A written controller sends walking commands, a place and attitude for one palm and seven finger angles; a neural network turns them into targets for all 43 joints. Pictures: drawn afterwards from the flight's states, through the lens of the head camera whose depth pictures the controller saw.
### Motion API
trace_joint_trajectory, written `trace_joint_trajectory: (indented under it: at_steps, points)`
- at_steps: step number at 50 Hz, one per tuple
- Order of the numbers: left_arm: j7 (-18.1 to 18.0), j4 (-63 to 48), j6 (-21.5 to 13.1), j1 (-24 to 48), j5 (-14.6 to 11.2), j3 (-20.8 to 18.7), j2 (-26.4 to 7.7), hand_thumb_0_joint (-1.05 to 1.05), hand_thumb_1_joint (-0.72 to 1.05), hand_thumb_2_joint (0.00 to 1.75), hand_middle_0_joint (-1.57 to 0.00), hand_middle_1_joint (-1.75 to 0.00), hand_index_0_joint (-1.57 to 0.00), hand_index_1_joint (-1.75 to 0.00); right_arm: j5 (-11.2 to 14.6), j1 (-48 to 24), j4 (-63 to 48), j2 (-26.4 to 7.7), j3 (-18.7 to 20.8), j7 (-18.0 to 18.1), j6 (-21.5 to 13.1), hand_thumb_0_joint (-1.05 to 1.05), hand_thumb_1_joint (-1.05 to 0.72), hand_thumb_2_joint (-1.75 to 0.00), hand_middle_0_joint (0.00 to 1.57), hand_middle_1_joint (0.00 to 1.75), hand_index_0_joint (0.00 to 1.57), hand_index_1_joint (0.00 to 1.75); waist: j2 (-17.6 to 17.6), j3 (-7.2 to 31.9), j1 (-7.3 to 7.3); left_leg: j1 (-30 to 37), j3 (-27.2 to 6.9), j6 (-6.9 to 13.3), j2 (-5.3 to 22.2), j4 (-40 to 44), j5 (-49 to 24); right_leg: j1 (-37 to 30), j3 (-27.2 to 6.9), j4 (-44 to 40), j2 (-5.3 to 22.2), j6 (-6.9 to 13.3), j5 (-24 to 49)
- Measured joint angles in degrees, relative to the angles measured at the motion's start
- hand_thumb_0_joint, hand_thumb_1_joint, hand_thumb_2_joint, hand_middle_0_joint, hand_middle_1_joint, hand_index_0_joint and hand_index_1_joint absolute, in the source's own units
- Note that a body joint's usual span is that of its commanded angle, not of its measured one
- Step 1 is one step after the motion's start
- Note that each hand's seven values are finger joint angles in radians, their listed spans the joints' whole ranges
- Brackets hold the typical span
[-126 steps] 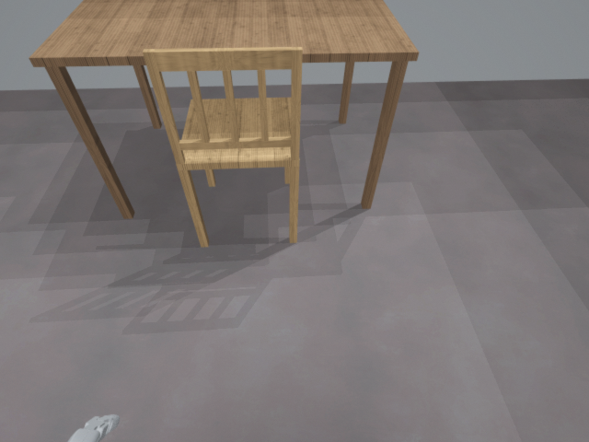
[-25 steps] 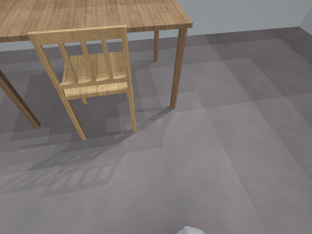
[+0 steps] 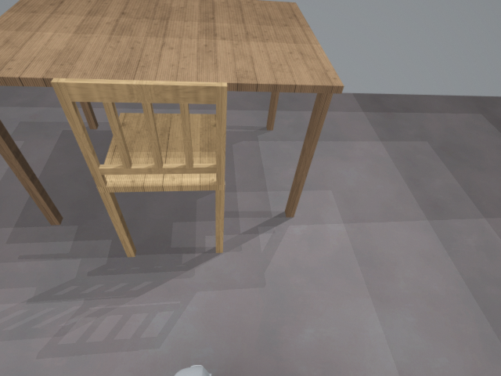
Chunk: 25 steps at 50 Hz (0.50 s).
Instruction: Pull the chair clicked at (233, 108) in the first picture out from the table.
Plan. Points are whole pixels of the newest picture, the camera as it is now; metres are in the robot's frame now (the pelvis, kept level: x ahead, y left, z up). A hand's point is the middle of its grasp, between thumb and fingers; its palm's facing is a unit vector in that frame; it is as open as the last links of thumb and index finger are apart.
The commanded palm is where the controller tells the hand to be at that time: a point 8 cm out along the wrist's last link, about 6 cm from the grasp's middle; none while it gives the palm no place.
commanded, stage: turn to face it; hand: left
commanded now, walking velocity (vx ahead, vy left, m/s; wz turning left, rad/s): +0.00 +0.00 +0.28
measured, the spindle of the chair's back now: (153, 136) +0.73 +0.32 -0.10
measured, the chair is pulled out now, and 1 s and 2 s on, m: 0.00 0.00 0.00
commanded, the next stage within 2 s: take the last steps up to it in 0.26 s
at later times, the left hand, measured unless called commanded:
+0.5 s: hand out of the picture +0.08 +0.21 -0.16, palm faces +0.14 -0.97 -0.22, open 7.4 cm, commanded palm none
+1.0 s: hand out of the picture +0.01 +0.17 -0.16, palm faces +0.32 -0.94 -0.14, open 7.4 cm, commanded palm none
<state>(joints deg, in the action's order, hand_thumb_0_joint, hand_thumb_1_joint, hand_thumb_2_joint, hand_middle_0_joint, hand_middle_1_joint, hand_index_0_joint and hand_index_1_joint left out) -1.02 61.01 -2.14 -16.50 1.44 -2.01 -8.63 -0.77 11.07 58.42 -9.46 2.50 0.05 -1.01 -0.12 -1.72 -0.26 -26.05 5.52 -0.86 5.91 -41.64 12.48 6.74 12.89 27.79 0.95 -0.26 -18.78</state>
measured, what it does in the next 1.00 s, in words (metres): walks ahead: left foot, then right foot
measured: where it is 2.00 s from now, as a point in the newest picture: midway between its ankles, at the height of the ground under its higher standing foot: (207, 365)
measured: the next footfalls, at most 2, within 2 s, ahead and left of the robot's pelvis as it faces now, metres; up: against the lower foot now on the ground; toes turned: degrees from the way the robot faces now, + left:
left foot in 0.02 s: +0.13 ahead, +0.09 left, +0.00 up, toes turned +8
right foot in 0.56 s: +0.09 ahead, -0.11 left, +0.00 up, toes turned +3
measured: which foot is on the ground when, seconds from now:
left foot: up 0.00-0.00, down 0.02-0.56, up 0.58-0.98, down 1.00-1.00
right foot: down 0.00-0.04, up 0.06-0.54, down 0.56-1.00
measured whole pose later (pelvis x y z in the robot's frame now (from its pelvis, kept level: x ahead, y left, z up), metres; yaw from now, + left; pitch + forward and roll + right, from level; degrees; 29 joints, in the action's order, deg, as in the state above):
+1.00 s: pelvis +0.16 +0.06 +0.00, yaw +11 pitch +1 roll -1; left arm -0.5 65.5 -3.0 -28.6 1.6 -2.2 -5.9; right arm -1.4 12.8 59.3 -10.5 3.2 -1.3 -1.0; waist -0.1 -2.4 -3.0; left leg -23.0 5.2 2.1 3.9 -34.2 13.0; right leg 0.5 7.6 24.2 4.8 -3.2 -24.0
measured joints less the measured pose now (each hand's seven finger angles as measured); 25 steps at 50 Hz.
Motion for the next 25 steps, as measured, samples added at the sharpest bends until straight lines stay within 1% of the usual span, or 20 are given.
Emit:
trace_joint_trajectory:
  at_steps: [1,2,3,4,5,7,10,14,19,22,25]
  points:
    - [-0.1,-0.1,0.3,-0.5,-0.1,-0.1,0.0,0.0,0.91,0.9,-0.2,-0.3,-0.2,-0.29,-0.1,0.1,-0.3,0.0,-0.2,-0.1,-0.2,0.0,-0.93,-0.9,0.2,0.3,0.2,0.3,0.2,-0.1,-0.33,2.0,0.2,0.7,-0.5,3.1,-1.4,0.1,0.4,2.1,0.5,-0.6,-1.7]
    - [-0.1,-0.2,0.7,-0.6,-0.3,-0.3,-0.3,0.0,0.91,0.9,-0.2,-0.3,-0.2,-0.29,-0.3,0.0,-0.4,0.2,-0.2,-0.1,-0.4,0.0,-0.93,-0.9,0.2,0.3,0.2,0.3,1.1,-0.2,-0.46,2.6,0.5,3.2,-1.5,3.5,0.7,1.1,0.3,5.3,1.6,-1.0,-3.5]
    - [-0.2,-0.2,1.3,-0.4,-0.6,-0.5,-0.6,0.0,0.91,0.9,-0.2,-0.3,-0.2,-0.29,-0.3,-0.3,-0.6,0.6,-0.5,0.0,-0.5,0.0,-0.93,-0.9,0.2,0.3,0.2,0.3,1.9,-0.6,-0.81,2.5,0.7,4.7,-2.4,2.7,2.0,3.1,-1.3,10.5,2.3,-1.4,-7.6]
    - [-0.4,-0.2,1.8,-0.2,-0.8,-0.6,-0.8,0.0,0.91,0.9,-0.2,-0.3,-0.2,-0.29,-0.3,-0.6,-0.8,0.9,-0.8,0.2,-0.4,0.0,-0.92,-0.9,0.2,0.3,0.2,0.3,2.4,-1.2,-1.28,2.8,1.1,5.6,-2.9,2.5,2.7,5.5,-3.4,16.3,2.3,-1.5,-11.3]
    - [-0.5,-0.2,2.2,0.0,-0.7,-0.6,-0.9,0.0,0.91,0.9,-0.2,-0.3,-0.2,-0.29,-0.4,-0.9,-0.9,1.2,-1.0,0.5,-0.2,0.0,-0.92,-0.9,0.2,0.3,0.2,0.3,2.5,-1.6,-1.54,3.4,1.4,5.9,-3.2,3.2,2.6,7.8,-5.0,21.6,2.2,-1.6,-13.0]
    - [-0.5,0.0,2.7,0.4,-0.5,-0.9,-1.1,0.0,0.91,0.9,-0.2,-0.3,-0.2,-0.29,-0.2,-1.2,-1.4,1.3,-0.7,1.4,-0.2,0.0,-0.93,-0.9,0.2,0.3,0.2,0.3,2.2,-2.0,-1.4,4.8,1.5,6.1,-3.9,6.2,1.2,12.0,-7.1,29.4,2.2,-2.0,-12.6]
    - [-0.3,-0.2,3.1,1.1,-0.4,-1.2,-1.5,0.0,0.91,0.9,-0.2,-0.3,-0.2,-0.29,0.0,-1.3,-1.6,0.7,-0.7,1.7,-0.1,-0.01,-0.94,-0.9,0.2,0.3,0.2,0.3,1.9,-2.1,-1.15,7.2,1.3,6.6,-5.2,11.6,-1.3,16.2,-9.3,33.4,2.9,-2.6,-7.9]
    - [-0.4,-1.0,3.7,1.8,-0.3,-1.7,-2.4,0.0,0.91,0.9,-0.2,-0.3,-0.2,-0.29,0.1,-0.5,-1.2,0.3,-0.7,1.6,0.3,-0.01,-0.94,-0.9,0.21,0.3,0.2,0.3,1.6,-1.4,-0.75,9.2,0.6,6.8,-6.5,16.5,-3.5,18.1,-10.8,31.8,3.6,-3.3,-4.4]
    - [-0.5,-1.8,4.5,3.0,-0.3,-1.9,-2.9,0.0,0.91,0.9,-0.2,-0.3,-0.2,-0.29,-0.1,1.0,-0.4,0.2,-0.5,1.4,1.3,0.0,-0.93,-0.9,0.21,0.3,0.2,0.3,1.3,-0.5,0.02,10.4,-0.6,6.6,-7.7,18.4,-4.4,16.4,-11.3,25.3,3.4,-3.5,-4.7]
    - [-0.5,-2.1,4.5,3.7,-0.3,-1.6,-2.6,0.0,0.91,0.9,-0.2,-0.3,-0.19,-0.29,-0.3,1.9,0.2,0.2,-0.4,1.2,1.6,0.0,-0.92,-0.9,0.21,0.3,0.2,0.3,0.8,-0.1,0.69,10.6,-1.2,6.3,-8.2,18.2,-4.3,14.0,-11.1,20.0,2.8,-3.0,-5.9]
    - [-0.1,-2.3,3.9,3.7,-0.1,-1.0,-1.8,0.0,0.91,0.9,-0.2,-0.3,-0.19,-0.29,-0.6,3.2,1.0,0.0,-0.1,0.9,1.7,0.0,-0.91,-0.9,0.21,0.3,0.2,0.3,-0.2,0.8,1.33,10.5,-1.6,5.9,-8.5,17.3,-3.8,10.8,-10.6,13.7,1.9,-1.9,-6.3]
